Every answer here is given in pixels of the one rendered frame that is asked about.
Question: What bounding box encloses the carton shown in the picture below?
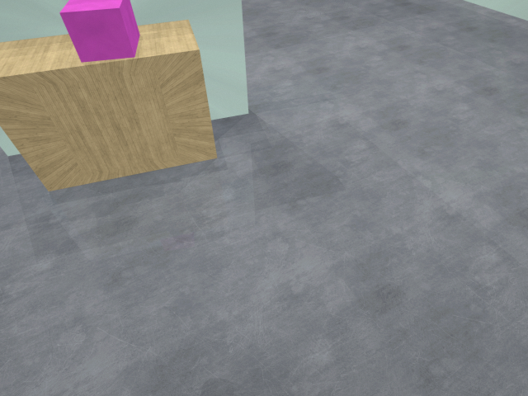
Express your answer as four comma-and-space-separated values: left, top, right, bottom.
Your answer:
60, 0, 140, 62

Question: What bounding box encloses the pedestal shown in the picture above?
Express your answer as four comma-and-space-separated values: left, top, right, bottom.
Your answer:
0, 20, 217, 191

